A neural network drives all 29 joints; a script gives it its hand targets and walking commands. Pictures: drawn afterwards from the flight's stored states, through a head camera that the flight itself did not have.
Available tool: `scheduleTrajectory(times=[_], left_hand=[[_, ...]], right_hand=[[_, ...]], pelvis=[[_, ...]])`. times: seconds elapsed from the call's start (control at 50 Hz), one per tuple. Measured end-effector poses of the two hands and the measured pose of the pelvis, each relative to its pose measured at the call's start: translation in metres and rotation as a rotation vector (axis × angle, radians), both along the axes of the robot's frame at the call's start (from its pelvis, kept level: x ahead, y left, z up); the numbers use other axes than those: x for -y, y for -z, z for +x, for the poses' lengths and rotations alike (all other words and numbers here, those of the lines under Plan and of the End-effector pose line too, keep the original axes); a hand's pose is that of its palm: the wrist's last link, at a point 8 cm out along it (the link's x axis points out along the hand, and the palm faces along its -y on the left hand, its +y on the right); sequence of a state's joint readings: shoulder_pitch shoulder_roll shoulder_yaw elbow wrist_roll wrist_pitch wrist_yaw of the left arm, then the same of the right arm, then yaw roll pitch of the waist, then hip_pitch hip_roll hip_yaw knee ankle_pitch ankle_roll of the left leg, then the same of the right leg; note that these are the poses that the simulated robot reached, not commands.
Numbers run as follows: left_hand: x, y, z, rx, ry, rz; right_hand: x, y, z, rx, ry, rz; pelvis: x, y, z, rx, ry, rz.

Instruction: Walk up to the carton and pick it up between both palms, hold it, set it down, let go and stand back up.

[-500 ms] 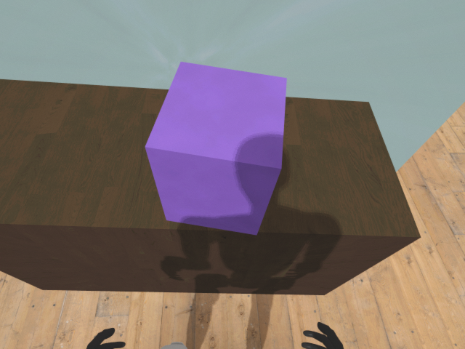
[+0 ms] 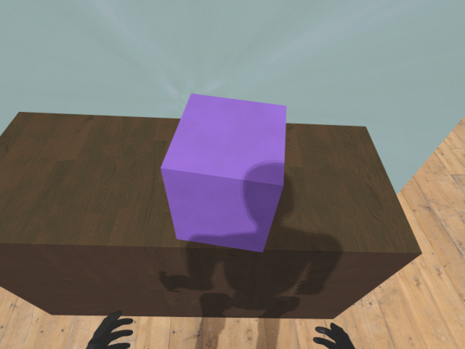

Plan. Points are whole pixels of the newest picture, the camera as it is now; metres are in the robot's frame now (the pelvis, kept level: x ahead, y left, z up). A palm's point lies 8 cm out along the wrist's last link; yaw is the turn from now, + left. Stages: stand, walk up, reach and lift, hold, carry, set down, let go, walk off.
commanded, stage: reach and lift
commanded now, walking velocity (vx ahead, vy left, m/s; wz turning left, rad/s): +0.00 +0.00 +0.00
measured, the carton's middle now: (228, 176) +0.48 +0.05 -0.01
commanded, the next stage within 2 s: none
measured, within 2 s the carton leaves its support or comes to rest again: neither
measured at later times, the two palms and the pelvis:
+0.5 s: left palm (99, 319) +0.19 +0.25 -0.08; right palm (350, 337) +0.20 -0.18 -0.07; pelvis +0.04 +0.01 +0.00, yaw +0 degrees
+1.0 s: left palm (109, 290) +0.23 +0.24 -0.05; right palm (344, 307) +0.24 -0.17 -0.05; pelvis +0.03 +0.02 +0.00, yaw +0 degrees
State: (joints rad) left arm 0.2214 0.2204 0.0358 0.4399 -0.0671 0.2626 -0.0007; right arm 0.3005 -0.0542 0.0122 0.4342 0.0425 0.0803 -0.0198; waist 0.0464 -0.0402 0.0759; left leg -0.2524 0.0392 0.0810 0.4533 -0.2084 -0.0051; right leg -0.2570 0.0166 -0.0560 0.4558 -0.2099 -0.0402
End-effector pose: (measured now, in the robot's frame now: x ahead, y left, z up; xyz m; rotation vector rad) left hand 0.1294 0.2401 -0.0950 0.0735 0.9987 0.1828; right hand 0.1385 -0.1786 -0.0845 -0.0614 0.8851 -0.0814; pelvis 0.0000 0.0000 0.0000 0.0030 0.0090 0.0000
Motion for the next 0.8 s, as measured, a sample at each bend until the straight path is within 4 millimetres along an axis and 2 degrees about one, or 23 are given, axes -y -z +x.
scheduleTrajectory(times=[0.08,0.18,0.32,0.62,0.8], left_hand=[[0.0,-0.001,0.009,0.072,0.01,0.012],[-0.001,-0.008,0.03,0.163,0.024,0.014],[-0.008,-0.018,0.053,0.25,0.028,0.023],[-0.005,-0.021,0.06,0.365,0.009,0.011],[-0.001,-0.033,0.082,0.514,0.008,0.008]], right_hand=[[0.0,0.001,0.008,0.047,0.004,0.012],[-0.001,0.002,0.019,0.092,0.002,0.022],[0.001,-0.006,0.035,0.172,0.0,0.022],[0.003,-0.017,0.07,0.305,-0.044,0.011],[-0.002,-0.024,0.087,0.409,-0.055,0.029]], pelvis=[[-0.001,0.001,0.003,-0.022,0.004,0.0],[-0.003,0.0,0.011,-0.032,0.003,-0.001],[-0.006,-0.003,0.024,-0.022,0.007,-0.003],[-0.016,-0.003,0.043,-0.019,0.0,-0.01],[-0.018,0.0,0.041,-0.025,-0.001,-0.015]])
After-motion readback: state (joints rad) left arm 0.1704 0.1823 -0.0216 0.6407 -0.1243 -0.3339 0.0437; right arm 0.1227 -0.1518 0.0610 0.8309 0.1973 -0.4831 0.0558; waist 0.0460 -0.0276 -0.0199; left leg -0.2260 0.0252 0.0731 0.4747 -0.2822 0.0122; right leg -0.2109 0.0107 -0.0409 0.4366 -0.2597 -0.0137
